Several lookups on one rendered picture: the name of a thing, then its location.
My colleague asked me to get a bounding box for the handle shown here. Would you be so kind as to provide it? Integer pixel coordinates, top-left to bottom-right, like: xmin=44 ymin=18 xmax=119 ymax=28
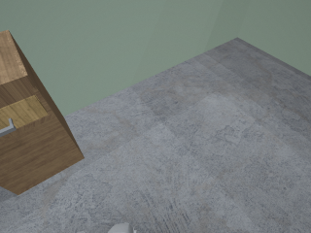
xmin=0 ymin=118 xmax=17 ymax=137

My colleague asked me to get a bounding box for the robot left thigh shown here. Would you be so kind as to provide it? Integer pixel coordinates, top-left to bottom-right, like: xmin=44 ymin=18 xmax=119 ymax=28
xmin=108 ymin=223 xmax=137 ymax=233

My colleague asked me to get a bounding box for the cabinet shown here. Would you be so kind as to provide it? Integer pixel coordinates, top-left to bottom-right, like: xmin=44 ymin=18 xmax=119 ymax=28
xmin=0 ymin=30 xmax=84 ymax=195

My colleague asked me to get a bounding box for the drawer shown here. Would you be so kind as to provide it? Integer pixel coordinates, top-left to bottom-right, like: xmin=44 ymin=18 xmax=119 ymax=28
xmin=0 ymin=95 xmax=48 ymax=130

